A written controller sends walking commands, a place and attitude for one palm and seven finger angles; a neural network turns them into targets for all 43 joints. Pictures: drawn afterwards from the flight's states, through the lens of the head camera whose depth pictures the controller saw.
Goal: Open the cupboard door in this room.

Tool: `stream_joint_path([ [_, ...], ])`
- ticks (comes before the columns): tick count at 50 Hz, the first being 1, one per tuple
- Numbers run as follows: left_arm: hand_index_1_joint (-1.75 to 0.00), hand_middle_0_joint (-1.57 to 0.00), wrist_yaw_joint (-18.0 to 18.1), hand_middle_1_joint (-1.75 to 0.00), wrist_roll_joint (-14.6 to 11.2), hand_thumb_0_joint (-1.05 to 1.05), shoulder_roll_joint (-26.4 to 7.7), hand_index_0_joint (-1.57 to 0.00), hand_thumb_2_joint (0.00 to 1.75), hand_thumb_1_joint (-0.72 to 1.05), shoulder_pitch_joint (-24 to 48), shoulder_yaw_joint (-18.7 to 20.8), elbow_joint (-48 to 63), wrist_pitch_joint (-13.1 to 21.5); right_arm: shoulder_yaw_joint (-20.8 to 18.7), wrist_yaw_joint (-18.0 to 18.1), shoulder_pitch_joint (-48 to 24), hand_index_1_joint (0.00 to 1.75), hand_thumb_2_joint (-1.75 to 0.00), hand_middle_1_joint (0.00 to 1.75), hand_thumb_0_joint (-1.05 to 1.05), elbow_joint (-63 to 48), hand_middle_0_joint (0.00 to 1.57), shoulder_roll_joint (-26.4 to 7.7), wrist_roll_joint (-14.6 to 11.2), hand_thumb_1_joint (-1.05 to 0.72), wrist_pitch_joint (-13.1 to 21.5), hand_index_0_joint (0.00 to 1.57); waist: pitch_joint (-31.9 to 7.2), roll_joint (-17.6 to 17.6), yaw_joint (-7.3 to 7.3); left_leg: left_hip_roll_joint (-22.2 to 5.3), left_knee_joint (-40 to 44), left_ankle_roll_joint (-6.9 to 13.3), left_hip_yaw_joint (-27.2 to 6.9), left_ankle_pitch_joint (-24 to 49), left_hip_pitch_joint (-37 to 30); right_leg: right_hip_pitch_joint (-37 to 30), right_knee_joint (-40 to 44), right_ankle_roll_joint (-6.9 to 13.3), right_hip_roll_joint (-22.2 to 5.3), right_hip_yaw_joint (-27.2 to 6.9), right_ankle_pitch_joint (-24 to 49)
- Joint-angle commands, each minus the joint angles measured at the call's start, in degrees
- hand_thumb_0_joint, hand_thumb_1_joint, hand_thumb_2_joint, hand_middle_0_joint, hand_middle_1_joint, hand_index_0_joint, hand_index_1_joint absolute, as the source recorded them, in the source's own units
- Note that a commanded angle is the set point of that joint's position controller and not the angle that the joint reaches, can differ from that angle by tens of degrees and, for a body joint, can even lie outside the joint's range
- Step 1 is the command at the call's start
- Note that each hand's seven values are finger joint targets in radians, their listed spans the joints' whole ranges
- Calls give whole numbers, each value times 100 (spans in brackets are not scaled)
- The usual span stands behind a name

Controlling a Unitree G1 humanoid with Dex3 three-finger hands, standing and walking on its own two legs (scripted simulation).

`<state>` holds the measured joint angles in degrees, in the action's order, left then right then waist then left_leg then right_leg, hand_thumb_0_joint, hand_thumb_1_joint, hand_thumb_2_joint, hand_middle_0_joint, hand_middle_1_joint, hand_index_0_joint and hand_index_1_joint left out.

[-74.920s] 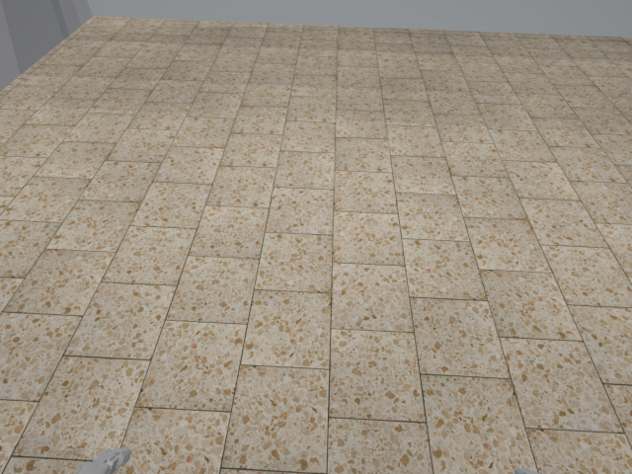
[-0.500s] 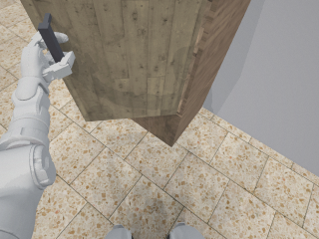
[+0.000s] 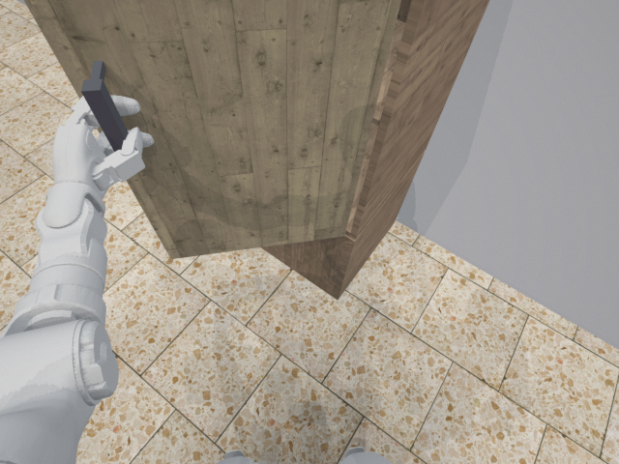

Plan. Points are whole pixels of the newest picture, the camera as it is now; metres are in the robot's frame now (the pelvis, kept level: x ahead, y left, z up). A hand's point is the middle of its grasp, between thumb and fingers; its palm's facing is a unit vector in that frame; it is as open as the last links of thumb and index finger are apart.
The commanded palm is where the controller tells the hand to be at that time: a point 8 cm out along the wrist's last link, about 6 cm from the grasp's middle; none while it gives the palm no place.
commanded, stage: pull the door open along its arc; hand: left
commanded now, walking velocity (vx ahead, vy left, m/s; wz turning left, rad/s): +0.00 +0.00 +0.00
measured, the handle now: (116, 119) +0.54 +0.21 +0.12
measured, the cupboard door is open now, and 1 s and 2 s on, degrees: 46 83 85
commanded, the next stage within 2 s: open thumb and fingers to let go in 0.70 s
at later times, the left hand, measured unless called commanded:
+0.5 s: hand (201, 271) +0.32 +0.09 +0.11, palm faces +0.29 -0.96 +0.06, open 6.2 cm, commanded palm +0.26 +0.18 +0.11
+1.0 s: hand (232, 279) +0.30 +0.06 +0.12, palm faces +0.45 -0.90 +0.00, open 6.4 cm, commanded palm +0.25 +0.11 +0.11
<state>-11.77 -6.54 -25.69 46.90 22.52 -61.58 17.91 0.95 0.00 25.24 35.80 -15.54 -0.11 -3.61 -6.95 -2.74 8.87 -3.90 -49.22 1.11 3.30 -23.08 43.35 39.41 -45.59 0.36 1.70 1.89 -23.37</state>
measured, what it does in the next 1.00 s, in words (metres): stands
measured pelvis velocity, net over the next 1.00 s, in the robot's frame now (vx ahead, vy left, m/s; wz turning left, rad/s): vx -0.01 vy -0.05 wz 0.08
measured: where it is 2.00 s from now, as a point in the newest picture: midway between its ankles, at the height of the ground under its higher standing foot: outside the picture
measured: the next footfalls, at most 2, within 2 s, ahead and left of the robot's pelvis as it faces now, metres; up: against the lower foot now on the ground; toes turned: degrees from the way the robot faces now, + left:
none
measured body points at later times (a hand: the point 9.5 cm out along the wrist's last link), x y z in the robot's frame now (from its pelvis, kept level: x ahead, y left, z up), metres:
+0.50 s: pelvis +0.00 -0.02 +0.02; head +0.00 -0.04 +0.47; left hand +0.30 +0.14 +0.11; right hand +0.19 -0.23 -0.06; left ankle +0.00 +0.10 -0.70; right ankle -0.02 -0.12 -0.70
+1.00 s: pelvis -0.01 -0.05 +0.02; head +0.00 -0.08 +0.47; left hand +0.27 +0.11 +0.12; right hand +0.16 -0.27 -0.10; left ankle +0.00 +0.10 -0.70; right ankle -0.02 -0.12 -0.70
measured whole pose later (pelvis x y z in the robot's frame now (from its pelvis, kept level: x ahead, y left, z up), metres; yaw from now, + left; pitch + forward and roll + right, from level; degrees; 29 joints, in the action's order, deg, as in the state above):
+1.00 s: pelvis -0.01 -0.05 +0.02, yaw +5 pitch +3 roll +1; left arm 30.2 0.7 5.4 1.3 -7.2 -6.4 4.3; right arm -0.2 1.6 12.0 36.3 -12.3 3.0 -5.4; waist -3.7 -3.1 0.3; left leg -2.0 -38.3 -2.0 0.0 -18.1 22.9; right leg 20.1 -40.3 3.5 0.4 5.3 -23.3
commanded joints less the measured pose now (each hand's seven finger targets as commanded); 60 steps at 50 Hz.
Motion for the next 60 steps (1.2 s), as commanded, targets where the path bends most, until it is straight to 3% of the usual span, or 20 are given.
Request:
stream_joint_path([
  [1, -135, -40, -55, -135, -304, 0, -1228, -40, 90, 90, 1149, 151, 1856, 394, -409, 50, 469, 30, -90, 30, 0, -602, 20, -904, -59, -90, 105, 20, -2619, -192, -428, 260, 381, 69, -328, 3164, -2201, -1331, 367, 46, 195, 33, 3199],
  [8, -135, -40, 17, -135, -665, 0, -459, -40, 90, 90, -1134, -191, 3552, 103, -410, -4, -152, 30, -90, 30, 0, -1016, 20, -759, -198, -90, 219, 20, -2038, 187, -781, 301, 734, 104, -137, 3022, -2122, -1986, 560, 32, 126, 36, 3530],
  [9, -135, -40, 43, -135, -689, 0, -366, -40, 90, 90, -1382, -272, 3980, 113, -411, -6, -253, 30, -90, 30, 0, -1082, 20, -743, -208, -90, 253, 20, -2091, 21, -821, 309, 751, 108, -123, 3181, -2220, -2092, 548, 47, 105, 28, 3585],
  [10, -135, -40, 696, -135, -987, 0, -135, -40, 90, 90, -1638, 313, 4457, 0, -400, -35, -510, 30, -90, 30, 0, -1131, 20, -527, -204, -90, 338, 20, -2049, -42, -1281, 343, 795, 35, -64, 3142, -2122, -2158, 609, 32, 104, 90, 3476],
  [11, -135, -40, 1142, -135, -931, 0, 330, -40, 90, 90, -2027, 23, 4702, -138, -365, -77, -649, 30, -90, 30, 0, -1149, 20, -483, -185, -90, 410, 20, -1839, -52, -1217, 351, 889, -9, -46, 3061, -2141, -2170, 635, 33, 106, 140, 3390],
  [13, -135, -40, 1643, -135, -776, 0, 681, -40, 90, 90, -2702, -187, 5154, -294, -369, -145, -779, 30, -90, 30, 0, -1161, 20, -463, -167, -90, 470, 20, -1507, 250, -1170, 320, 994, -49, -61, 2944, -2161, -2146, 685, 31, 103, 213, 3247],
  [14, -135, -40, 1887, -135, -662, 0, 571, -40, 90, 90, -2984, -107, 5462, -308, -370, -150, -831, 30, -90, 30, 0, -1178, 20, -469, -138, -90, 472, 20, -1511, 482, -1215, 314, 1018, -39, -80, 2920, -2124, -2304, 679, 41, 94, 208, 3252],
  [17, -135, -40, 2556, -135, -178, 0, 1046, -40, 90, 90, -3453, -603, 6264, -468, -340, -177, -1138, 30, -90, 30, 0, -1273, 20, -334, -33, -90, 429, 20, -1465, 427, -1223, 324, 1113, -48, -43, 2862, -2264, -2417, 687, 38, 3, 169, 3284],
  [19, -135, -40, 2971, -135, 49, 0, 1051, -40, 90, 90, -3576, -648, 6456, -613, -318, -126, -1309, 30, -90, 30, 0, -1266, 20, -315, 44, -90, 337, 20, -1244, 571, -1202, 333, 1175, -41, -56, 2483, -2236, -2469, 831, 42, -37, 100, 3017],
  [22, -135, -40, 3480, -135, 269, 0, 1614, -40, 90, 90, -3694, -1138, 6957, -851, -252, -60, -1651, 30, -90, 30, 0, -1333, 20, -156, 94, -90, 222, 20, -1127, 381, -1204, 353, 1271, -65, -21, 2178, -2385, -2538, 1000, 53, -104, 34, 2757],
  [24, -135, -40, 3803, -135, 375, 0, 1788, -40, 90, 90, -3836, -1303, 6946, -1023, -208, 4, -1793, 30, -90, 30, 0, -1298, 20, -123, 143, -90, 133, 20, -845, 632, -1139, 366, 1289, -58, -69, 1892, -2375, -2531, 1224, 35, -137, -22, 2442],
  [28, -135, -40, 4358, -135, 629, 0, 2168, -40, 90, 90, -3764, -1699, 7113, -1256, -138, 82, -2094, 30, -90, 30, 0, -1249, 20, -6, 219, -90, 18, 20, -562, 655, -1072, 412, 1295, -63, -90, 1569, -2456, -2499, 1565, -19, -278, -213, 2086],
  [29, -135, -40, 4422, -135, 703, 0, 2238, -40, 90, 90, -3842, -1807, 7032, -1278, -139, 101, -2097, 30, -90, 30, 0, -1204, 20, -1, 249, -90, -1, 20, -462, 838, -1029, 419, 1262, -49, -114, 1510, -2451, -2491, 1668, -33, -301, -271, 2019],
  [32, -135, -40, 4461, -135, 870, 0, 2466, -40, 90, 90, -3754, -2167, 7130, -1259, -133, 121, -2201, 30, -90, 30, 0, -1173, 20, 31, 291, -90, -36, 20, -521, 671, -974, 438, 1264, -46, -152, 1512, -2504, -2488, 1650, -60, -392, -360, 2242],
  [39, -135, -40, 4372, -135, 1053, 0, 3496, -40, 90, 90, -3651, -3415, 7245, -1143, -225, 47, -2151, 30, -90, 30, 0, -1117, 20, 19, 345, -90, 75, 20, -711, 693, -789, 407, 1131, -38, -275, 1707, -2648, -2372, 1389, -69, -429, -225, 2801],
  [40, -135, -40, 4400, -135, 1033, 0, 3176, -40, 90, 90, -3014, -3182, 7133, -1099, -212, 88, -2138, 30, -90, 30, 0, -1013, 20, -32, 343, -90, 92, 20, -662, 831, -688, 412, 1107, -25, -309, 1582, -2558, -2205, 1374, -106, -449, -239, 2690],
  [44, -132, -38, 4320, -132, 992, 0, 2906, -38, 78, 62, -3053, -2902, 6940, -958, -237, 189, -2142, 30, -90, 30, 0, -940, 20, -17, 344, -90, 105, 20, -854, 1033, -861, 479, 1095, -17, -304, 1466, -2454, -2405, 1481, -132, -519, -427, 2534],
  [49, -128, -35, 4136, -128, 731, 0, 3081, -35, 63, 27, -3448, -2906, 6700, -966, -242, 212, -2110, 30, -90, 30, 0, -946, 20, -24, 298, -90, 145, 20, -899, 1051, -964, 481, 1188, -27, -275, 1596, -2503, -2593, 1474, -140, -503, -348, 2863],
  [54, -124, -33, 4149, -124, 848, 0, 3179, -33, 48, -8, -3119, -3094, 6690, -950, -233, 203, -2085, 30, -90, 30, 0, -923, 20, -39, 304, -90, 184, 20, -632, 966, -872, 465, 1214, -1, -281, 1547, -2594, -2314, 1522, -91, -459, -260, 2437],
  [60, -120, -30, 4324, -120, 1034, 0, 3415, -30, 30, -50, -3043, -3379, 6831, -904, -271, 128, -2081, 30, -90, 30, 0, -955, 20, -17, 320, -90, 251, 20, -771, 850, -847, 423, 1150, 0, -290, 1690, -2726, -2116, 1311, 3, -350, -64, 2249],
])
